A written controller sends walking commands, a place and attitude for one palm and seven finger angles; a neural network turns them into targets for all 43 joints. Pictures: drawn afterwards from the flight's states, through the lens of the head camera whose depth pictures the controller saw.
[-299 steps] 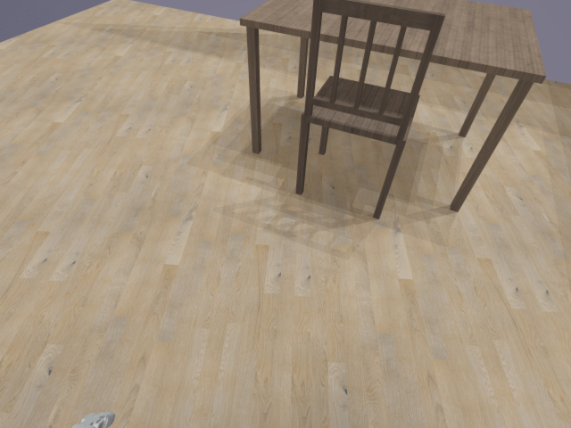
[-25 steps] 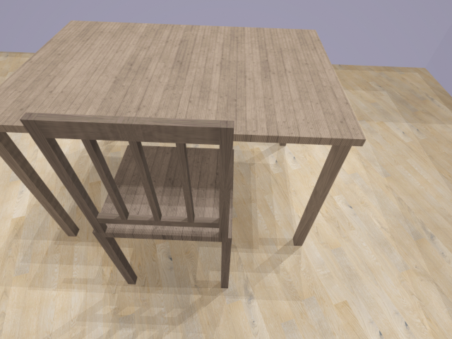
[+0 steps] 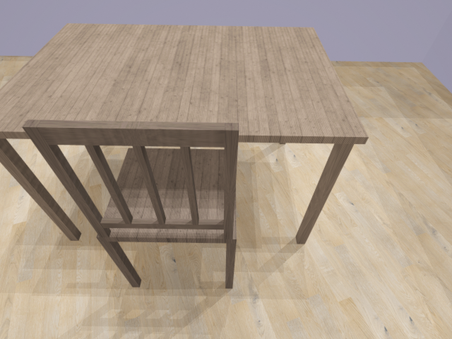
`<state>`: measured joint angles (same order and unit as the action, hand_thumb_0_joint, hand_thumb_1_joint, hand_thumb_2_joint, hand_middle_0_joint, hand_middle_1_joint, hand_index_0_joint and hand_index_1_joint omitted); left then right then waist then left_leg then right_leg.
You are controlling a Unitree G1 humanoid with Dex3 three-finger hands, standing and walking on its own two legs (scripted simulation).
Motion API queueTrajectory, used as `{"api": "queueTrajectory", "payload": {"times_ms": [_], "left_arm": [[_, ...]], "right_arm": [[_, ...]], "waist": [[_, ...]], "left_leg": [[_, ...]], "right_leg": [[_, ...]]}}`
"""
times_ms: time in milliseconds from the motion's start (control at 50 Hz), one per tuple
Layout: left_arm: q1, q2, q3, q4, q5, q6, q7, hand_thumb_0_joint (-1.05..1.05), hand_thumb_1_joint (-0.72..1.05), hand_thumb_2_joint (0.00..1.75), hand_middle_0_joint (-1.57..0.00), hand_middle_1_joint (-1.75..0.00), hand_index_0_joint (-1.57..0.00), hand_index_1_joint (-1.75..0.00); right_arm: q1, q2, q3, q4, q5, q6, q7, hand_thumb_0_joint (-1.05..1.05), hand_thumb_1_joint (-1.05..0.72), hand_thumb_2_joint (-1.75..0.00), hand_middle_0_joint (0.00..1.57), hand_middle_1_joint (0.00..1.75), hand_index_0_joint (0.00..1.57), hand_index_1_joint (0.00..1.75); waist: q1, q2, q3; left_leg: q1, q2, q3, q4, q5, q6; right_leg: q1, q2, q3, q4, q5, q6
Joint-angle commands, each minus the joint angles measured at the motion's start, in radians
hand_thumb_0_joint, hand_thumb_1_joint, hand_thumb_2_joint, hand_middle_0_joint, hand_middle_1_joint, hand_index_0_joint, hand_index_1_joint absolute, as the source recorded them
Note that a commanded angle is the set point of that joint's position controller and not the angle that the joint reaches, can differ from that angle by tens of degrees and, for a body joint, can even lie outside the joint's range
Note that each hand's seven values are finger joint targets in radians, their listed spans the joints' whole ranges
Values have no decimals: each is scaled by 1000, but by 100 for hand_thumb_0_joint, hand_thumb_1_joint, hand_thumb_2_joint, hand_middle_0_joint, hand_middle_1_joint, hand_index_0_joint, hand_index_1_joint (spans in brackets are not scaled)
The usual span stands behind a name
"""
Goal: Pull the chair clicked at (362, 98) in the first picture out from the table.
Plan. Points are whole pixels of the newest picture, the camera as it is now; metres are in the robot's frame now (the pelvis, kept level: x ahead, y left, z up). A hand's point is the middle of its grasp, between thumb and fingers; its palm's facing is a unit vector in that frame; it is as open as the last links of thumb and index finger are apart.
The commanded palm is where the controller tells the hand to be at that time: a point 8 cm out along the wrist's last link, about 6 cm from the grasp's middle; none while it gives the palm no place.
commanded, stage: come to a stop and stand still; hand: left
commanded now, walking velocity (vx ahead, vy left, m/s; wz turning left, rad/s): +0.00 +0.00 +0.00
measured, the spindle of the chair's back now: (152, 188) +0.46 +0.21 -0.07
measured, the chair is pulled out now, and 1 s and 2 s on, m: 0.00 0.00 0.00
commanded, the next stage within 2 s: look again from close up in 0.06 s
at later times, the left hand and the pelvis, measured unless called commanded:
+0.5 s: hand out of the picture -0.01 +0.19 -0.19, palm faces +0.00 -0.98 -0.19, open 7.4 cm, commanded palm none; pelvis -0.02 +0.02 -0.01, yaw -1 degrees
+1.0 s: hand out of the picture -0.04 +0.21 -0.18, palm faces -0.01 -0.98 -0.19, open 7.4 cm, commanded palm none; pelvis -0.02 +0.03 -0.01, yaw -1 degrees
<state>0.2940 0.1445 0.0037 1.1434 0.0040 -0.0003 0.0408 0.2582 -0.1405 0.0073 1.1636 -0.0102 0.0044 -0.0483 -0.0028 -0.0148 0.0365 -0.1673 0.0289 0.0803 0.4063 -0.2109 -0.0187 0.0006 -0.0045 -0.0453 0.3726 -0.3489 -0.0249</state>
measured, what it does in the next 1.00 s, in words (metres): stands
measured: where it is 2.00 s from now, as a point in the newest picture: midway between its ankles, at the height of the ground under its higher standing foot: outside the picture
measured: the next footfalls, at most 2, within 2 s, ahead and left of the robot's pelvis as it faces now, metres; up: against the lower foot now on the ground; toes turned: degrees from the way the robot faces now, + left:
right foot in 2.00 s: +0.06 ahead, -0.11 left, +0.00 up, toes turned -2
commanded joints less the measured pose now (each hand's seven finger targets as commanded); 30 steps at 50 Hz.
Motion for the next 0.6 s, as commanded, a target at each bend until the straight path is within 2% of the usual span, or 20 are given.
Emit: {"api": "queueTrajectory", "payload": {"times_ms": [0, 120, 140, 160, 180, 200, 220, 240, 260, 280, 300, 360, 400, 460, 500, 580], "left_arm": [[99, 93, 17, -2, 2, -11, 6, 0, 90, 90, -20, -30, -20, -30], [111, 90, 16, 3, 3, -12, 8, 0, 90, 90, -20, -30, -20, -30], [150, 101, -1, -13, 29, -62, 44, 0, 90, 90, -20, -30, -20, -30], [112, 144, 16, -62, 22, -65, 37, 0, 90, 90, -20, -30, -20, -30], [73, 135, 7, -78, 16, -63, 27, 0, 90, 90, -20, -30, -20, -30], [62, 151, 12, -91, 15, -61, 24, 0, 90, 90, -20, -30, -20, -30], [77, 128, 10, -99, 12, -61, 23, 0, 90, 90, -20, -30, -20, -30], [85, 112, 10, -106, 9, -57, 23, 0, 90, 90, -20, -30, -20, -30], [96, 105, 10, -109, 8, -53, 23, 0, 90, 90, -20, -30, -20, -30], [103, 102, 9, -110, 8, -48, 23, 0, 90, 90, -20, -30, -20, -30], [104, 110, 8, -114, 11, -41, 20, 0, 90, 90, -20, -30, -20, -30], [86, 114, 6, -121, 12, -25, 16, 0, 90, 90, -20, -30, -20, -30], [89, 112, 5, -126, 15, -18, 13, 0, 90, 90, -20, -30, -20, -30], [81, 122, 3, -128, 13, -12, 9, 0, 90, 90, -20, -30, -20, -30], [86, 126, 4, -134, 15, -11, 6, 0, 90, 90, -20, -30, -20, -30], [86, 127, 4, -132, 13, -11, 3, 0, 90, 90, -20, -30, -20, -30]], "right_arm": [[48, -101, -13, -25, 4, -15, -1, 0, -90, -90, 20, 30, 20, 30], [55, -96, -13, -21, 4, -15, 0, 0, -90, -90, 20, 30, 20, 30], [-37, -126, -14, -104, 7, -41, 22, 0, -90, -90, 20, 30, 20, 30], [30, -70, -14, -131, 0, -31, 32, 0, -90, -90, 20, 30, 20, 30], [52, -70, -21, -122, -4, -25, 28, 0, -90, -90, 20, 30, 20, 30], [81, -79, -21, -121, -8, -23, 30, 0, -90, -90, 20, 30, 20, 30], [95, -89, -20, -126, -6, -26, 28, 0, -90, -90, 20, 30, 20, 30], [94, -103, -23, -130, -4, -30, 25, 0, -90, -90, 20, 30, 20, 30], [87, -112, -26, -134, -3, -32, 22, 0, -90, -90, 20, 30, 20, 30], [79, -114, -26, -138, -2, -33, 20, 0, -90, -90, 20, 30, 20, 30], [66, -114, -23, -139, -2, -32, 19, 0, -90, -90, 20, 30, 20, 30], [48, -118, -23, -149, -1, -23, 21, 0, -90, -90, 20, 30, 20, 30], [37, -118, -21, -147, -3, -23, 24, 0, -90, -90, 20, 30, 20, 30], [30, -123, -22, -151, -3, -19, 27, 0, -90, -90, 20, 30, 20, 30], [29, -126, -22, -150, -2, -21, 28, 0, -90, -90, 20, 30, 20, 30], [31, -145, -24, -149, -2, -26, 28, 0, -90, -90, 20, 30, 20, 30]], "waist": [[11, -5, 38], [9, -1, 45], [32, -22, 84], [-27, -60, 50], [-39, -5, 54], [-36, -6, -8], [-35, -42, -56], [-30, -39, -83], [-21, -30, -87], [-17, 9, -81], [-6, 32, -44], [-8, 1, 51], [3, 35, 106], [2, 34, 125], [8, 32, 119], [9, 50, 50]], "left_leg": [[68, 88, -91, -41, 275, 40], [66, 84, -87, -37, 266, 38], [-36, 70, -29, 233, 345, 17], [-103, 41, -58, 208, -10, 36], [-104, 28, -39, 170, -47, 46], [-72, 30, -29, 151, 22, 45], [-56, 39, -54, 156, 92, 50], [-33, 55, -73, 156, 175, 56], [-20, 67, -76, 162, 240, 57], [-11, 72, -75, 166, 274, 56], [-23, 69, -70, 159, 274, 55], [-73, 69, -88, 114, 147, 56], [-107, 69, -102, 76, 81, 62], [-129, 63, -119, 27, -47, 60], [-129, 68, -126, 9, -58, 65], [-86, 81, -144, -18, -45, 71]], "right_leg": [[-122, -108, 64, -71, 341, 6], [-125, -112, 64, -73, 363, 6], [-223, -155, 142, -55, 831, 50], [-151, -192, 128, 1, 855, 4], [-152, -183, 114, 31, 827, -24], [-132, -158, 90, 68, 761, -33], [-126, -131, 82, 86, 664, -32], [-130, -110, 79, 99, 581, -31], [-138, -98, 80, 101, 543, -29], [-150, -97, 79, 102, 512, -28], [-167, -91, 80, 96, 470, -25], [-233, -75, 88, 65, 240, -21], [-259, -64, 89, 46, 117, -20], [-286, -60, 92, 26, -23, -17], [-276, -57, 86, 26, -23, -13], [-258, -61, 71, 46, 7, -3]]}}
